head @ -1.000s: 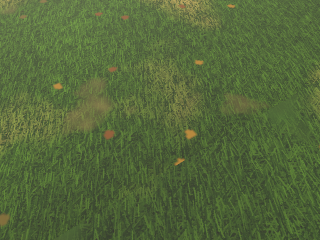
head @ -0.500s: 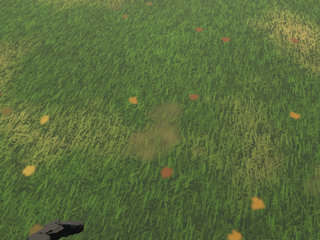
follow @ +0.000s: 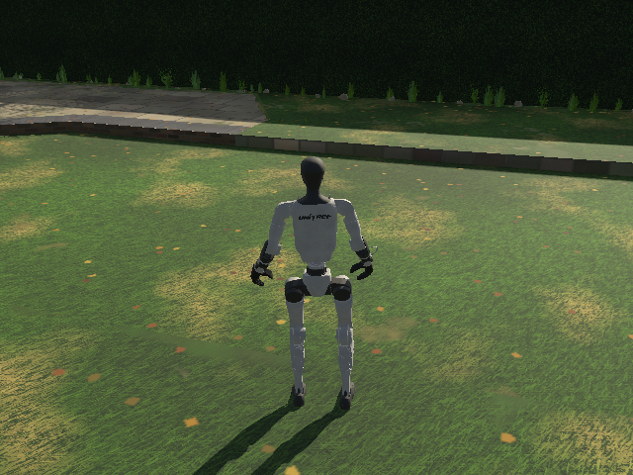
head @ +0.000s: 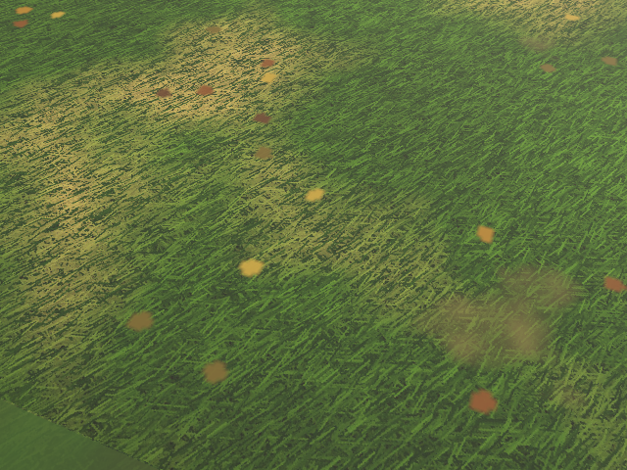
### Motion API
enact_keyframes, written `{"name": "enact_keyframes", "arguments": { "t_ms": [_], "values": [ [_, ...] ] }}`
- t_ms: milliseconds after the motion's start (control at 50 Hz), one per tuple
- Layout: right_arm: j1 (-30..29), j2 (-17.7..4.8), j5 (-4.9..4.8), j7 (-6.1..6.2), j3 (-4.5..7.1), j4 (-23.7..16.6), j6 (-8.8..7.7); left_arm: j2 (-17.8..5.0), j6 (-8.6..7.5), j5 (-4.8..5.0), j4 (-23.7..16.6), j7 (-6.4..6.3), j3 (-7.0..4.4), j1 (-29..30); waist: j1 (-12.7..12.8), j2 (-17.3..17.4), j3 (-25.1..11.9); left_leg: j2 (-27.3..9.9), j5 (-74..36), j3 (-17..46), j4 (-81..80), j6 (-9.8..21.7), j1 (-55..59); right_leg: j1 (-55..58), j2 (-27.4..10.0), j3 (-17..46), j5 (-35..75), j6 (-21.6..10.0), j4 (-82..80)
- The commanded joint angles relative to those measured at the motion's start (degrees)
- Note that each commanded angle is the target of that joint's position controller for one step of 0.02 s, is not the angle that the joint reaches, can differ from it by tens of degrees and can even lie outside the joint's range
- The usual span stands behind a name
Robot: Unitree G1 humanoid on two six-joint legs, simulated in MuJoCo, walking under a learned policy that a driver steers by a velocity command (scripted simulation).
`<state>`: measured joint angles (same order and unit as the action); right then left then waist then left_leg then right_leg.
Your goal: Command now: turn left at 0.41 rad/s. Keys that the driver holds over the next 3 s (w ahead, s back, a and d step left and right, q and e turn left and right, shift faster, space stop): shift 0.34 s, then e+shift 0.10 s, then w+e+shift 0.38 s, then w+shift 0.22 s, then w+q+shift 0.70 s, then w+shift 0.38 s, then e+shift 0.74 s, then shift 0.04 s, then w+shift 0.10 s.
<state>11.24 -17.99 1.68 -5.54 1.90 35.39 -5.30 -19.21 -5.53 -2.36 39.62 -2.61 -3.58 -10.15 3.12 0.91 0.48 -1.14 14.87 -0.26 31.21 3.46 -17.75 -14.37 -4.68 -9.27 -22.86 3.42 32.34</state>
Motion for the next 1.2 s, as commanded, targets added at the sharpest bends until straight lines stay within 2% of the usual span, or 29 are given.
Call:
{"name": "enact_keyframes", "arguments": {
  "t_ms": [20,60,100,160,240,300,320,340,360,420,440,480,520,580,660,680,720,760,780,800,820,840,880,920,980,1000,1060,1140,1200],
  "values": [
    [9.8,-13.2,1.23,3.22,5.69,-1.8,-2.97,-3.8,-0.9,0.45,-5.4,0.71,0.15,5.0,-7.4,6.7,-6.1,-18.1,-29.8,22.0,-12.3,17.2,19.7,-21.5,1.6,9.4,-13.2,1.4,18.3],
    [3.8,-7.6,-1.01,3.71,4.02,-3.1,-2.27,-7.0,0.09,-0.43,-3.3,0.14,-1.02,2.1,-4.5,6.7,-5.3,-15.2,-26.2,16.8,-13.6,12.5,12.3,-18.5,0.9,10.7,-9.9,1.4,26.1],
    [-0.8,-8.3,-0.7,3.7,3.99,-4.8,-1.37,-5.4,0.5,-0.86,-2.0,0.91,-0.19,-1.7,-1.3,5.6,-4.4,-13.0,-23.1,13.7,-16.1,11.1,3.2,-12.3,1.3,10.5,-3.0,1.1,28.4],
    [-4.7,-7.2,-0.25,3.5,3.35,-6.8,-1.45,-3.1,1.45,-0.01,0.4,3.01,0.61,-5.4,0.0,3.7,-4.6,-9.5,-17.9,10.5,-14.9,9.2,0.7,-7.9,1.0,9.5,5.4,2.1,19.4],
    [-2.0,-7.5,-1.83,1.34,3.5,-5.3,-0.67,-1.8,2.14,1.61,0.5,5.03,1.57,-4.0,-2.9,2.5,-3.9,-10.0,-8.1,14.3,-8.1,8.2,1.6,-3.7,0.2,7.9,7.9,2.9,1.9],
    [-0.9,-1.3,-2.74,-1.09,0.67,-3.1,-0.03,-2.1,1.31,3.26,-1.3,5.12,1.99,-2.8,-0.9,1.2,-6.1,-6.2,-1.8,17.4,-5.1,2.5,-2.5,5.3,-3.0,9.7,25.2,-1.6,-5.9],
    [5.8,-1.0,-2.48,-0.85,0.83,-2.8,-0.04,-5.1,0.53,3.76,-2.8,5.52,2.18,1.4,-6.2,-3.7,-7.8,-1.4,4.9,11.6,-5.4,-1.7,-1.0,4.8,-6.6,13.2,27.6,-8.1,-6.6],
    [6.1,-4.5,-1.76,-0.29,1.83,-2.4,0.32,-4.4,0.42,3.01,-2.7,6.36,2.19,4.9,-7.7,-2.2,-5.6,1.0,3.4,5.9,-4.7,-3.5,4.6,-4.6,-4.3,13.2,14.1,-8.8,-7.5],
    [0.9,-6.3,-1.46,0.1,2.3,-3.5,0.7,-4.5,0.58,2.98,-1.3,6.88,1.67,2.4,-5.5,-1.7,-4.2,0.7,2.4,5.2,-3.5,-3.4,7.9,-9.1,-1.2,11.2,9.2,-6.5,-8.6],
    [1.2,-11.3,-0.52,3.64,4.48,-5.3,0.42,-7.8,0.19,1.62,-4.0,5.25,-0.35,4.3,-5.9,-1.1,-4.4,-1.7,-2.3,5.8,-3.3,3.4,6.9,-8.6,0.1,12.6,17.2,-8.8,-5.1],
    [1.6,-10.5,-0.81,4.63,4.43,-5.9,0.18,-7.0,-0.22,1.33,-4.2,4.43,-0.28,3.1,-5.5,0.0,-4.7,-3.9,-3.3,7.7,-4.6,6.4,7.6,-8.9,0.4,12.9,17.3,-9.8,-3.8],
    [10.1,-7.4,0.59,7.14,3.71,-3.2,-0.09,-4.3,-0.32,-0.14,-3.4,3.88,0.07,1.4,-8.2,6.7,-0.8,-15.5,26.6,23.7,-14.8,13.8,14.9,-21.4,3.5,12.2,-5.0,-10.7,1.5],
    [12.9,-4.6,0.0,8.78,2.07,-0.2,-1.37,0.1,-0.4,-1.9,-2.5,4.59,1.22,2.4,-9.3,11.3,2.4,-25.9,31.8,35.7,-22.8,15.2,18.1,-30.8,1.3,13.3,-2.3,-9.6,19.5],
    [7.9,-0.7,0.34,9.7,0.18,0.4,-2.11,2.2,-0.46,-2.87,-2.8,4.67,1.44,2.9,-6.7,5.3,1.2,-19.8,21.5,18.0,-24.0,7.2,17.2,-28.7,0.9,10.0,1.8,-7.7,24.1],
    [4.9,-6.0,2.25,9.48,0.8,2.2,-0.76,1.7,-0.4,-0.89,-1.7,8.57,1.35,1.0,-5.9,6.0,3.0,-16.1,12.0,-0.8,-25.0,1.3,7.5,-12.3,1.0,5.8,3.5,-3.7,14.5],
    [6.3,-13.0,-0.7,7.27,4.12,3.3,0.86,-1.2,4.06,3.4,-5.5,8.93,-0.38,6.6,-6.1,12.2,1.4,-12.0,7.8,-5.3,-20.4,-0.4,7.9,-11.4,1.4,5.0,9.0,-4.8,9.7],
    [7.6,-10.9,-0.9,6.03,4.23,3.8,2.52,-2.9,6.71,2.8,-5.8,8.47,-0.76,4.4,-6.0,11.2,-0.9,-14.0,12.3,-6.4,-17.2,-0.8,7.0,-6.3,3.4,2.2,7.4,-6.3,7.8],
    [5.2,-8.5,-0.07,6.19,3.92,3.1,3.5,-3.4,7.27,2.01,-2.5,7.27,-1.48,-5.4,-0.8,5.4,-1.0,-13.9,16.3,-9.0,-7.4,-2.0,-1.0,4.9,5.4,0.6,4.1,-9.0,6.0],
    [3.6,-6.0,1.92,6.45,3.29,3.3,3.88,-5.1,7.03,1.42,2.4,6.05,-2.71,-19.1,5.9,-5.8,-3.4,-10.2,3.1,-13.8,15.1,-3.3,-10.4,18.6,7.4,4.3,-0.2,-10.4,7.1],
    [-1.7,1.4,3.48,6.1,0.98,0.8,4.48,-9.4,6.28,2.43,3.4,4.81,-3.03,-23.7,8.2,-25.1,1.2,-4.1,20.5,-11.3,40.6,-4.6,-25.8,16.6,-3.9,25.6,-14.2,-12.5,-4.1],
    [-3.3,-0.4,2.13,6.21,1.25,-4.9,3.9,-13.7,6.66,3.25,-2.4,4.38,-3.43,-16.0,4.9,-29.4,-0.9,2.1,18.3,-0.3,46.7,-6.4,-39.9,17.3,-8.9,53.3,-15.1,-19.2,-18.9],
    [-4.8,-4.0,1.65,6.23,1.68,-4.4,3.16,-11.3,6.94,2.66,-3.0,3.94,-3.25,-14.0,3.9,-17.2,0.1,-2.2,12.2,3.0,47.0,-6.0,-40.9,17.1,-12.4,51.8,-13.4,-20.6,-20.0],
    [-1.9,-6.5,1.08,6.45,2.02,-1.4,2.66,-7.9,6.18,1.5,-2.9,3.44,-2.6,-11.4,0.1,-4.9,-0.1,-6.0,3.9,3.0,37.3,-5.8,-31.6,10.1,-9.6,41.3,-7.6,-18.2,-17.5],
    [0.5,-5.9,1.69,5.75,1.98,1.3,4.16,-4.5,4.84,2.21,-2.9,3.63,-1.49,-7.5,-2.4,-5.4,1.3,-6.8,-2.3,3.0,30.5,-6.7,-24.4,4.3,-5.0,34.6,-0.4,-17.0,-18.1],
    [-1.8,-4.4,1.01,4.4,1.64,2.2,5.83,-4.6,3.56,2.92,-0.4,3.7,-1.69,-12.2,-1.6,-4.0,2.7,-6.1,-7.0,1.4,25.3,-6.4,-25.2,5.9,-3.6,30.3,9.0,-18.8,-20.9],
    [-2.5,-5.0,0.61,3.99,2.03,3.1,5.66,-6.7,2.86,1.61,0.7,3.78,-2.39,-14.7,-0.7,-3.9,2.4,-5.8,-11.3,1.2,27.2,-5.1,-26.9,9.0,-4.3,29.9,12.6,-19.4,-20.2],
    [-10.9,-6.3,-0.03,3.29,3.3,1.4,4.53,-6.6,1.24,2.25,5.1,3.04,-2.63,-22.4,1.0,-2.1,5.3,-5.8,-15.7,4.4,19.9,-3.7,-40.3,21.3,-4.5,29.2,14.0,-17.2,-19.6],
    [-13.7,-1.7,-1.04,0.8,2.12,4.1,3.22,-4.7,-1.03,2.1,6.9,1.82,-1.33,-19.4,0.6,-2.1,4.5,0.1,-39.5,-0.6,5.8,-1.6,-17.7,5.9,0.1,17.4,10.6,-12.8,-20.0],
    [-17.0,-2.4,-1.44,0.74,2.43,4.3,3.05,-4.3,-1.44,0.99,9.4,1.12,-0.94,-23.1,2.5,-2.7,8.9,3.3,-37.5,1.2,5.4,1.4,-21.7,10.8,-1.3,14.5,17.3,-10.7,-16.4]
  ]
}}
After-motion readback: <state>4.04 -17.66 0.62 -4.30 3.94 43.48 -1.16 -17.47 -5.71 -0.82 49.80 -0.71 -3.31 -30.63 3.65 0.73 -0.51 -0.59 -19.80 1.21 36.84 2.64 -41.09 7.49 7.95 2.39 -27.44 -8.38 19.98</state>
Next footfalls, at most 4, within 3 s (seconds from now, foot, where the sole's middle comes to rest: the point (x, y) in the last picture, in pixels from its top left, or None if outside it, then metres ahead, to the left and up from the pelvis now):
0.28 right None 0.05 -0.15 -0.77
0.78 right None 0.13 -0.21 -0.77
1.40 left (446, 467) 0.58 -0.28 -0.95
1.70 right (528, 334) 0.97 -0.55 -0.95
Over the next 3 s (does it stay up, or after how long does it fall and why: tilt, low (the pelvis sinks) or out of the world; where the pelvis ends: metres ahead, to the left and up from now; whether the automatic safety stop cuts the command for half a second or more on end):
stays up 1.63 -0.18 -0.19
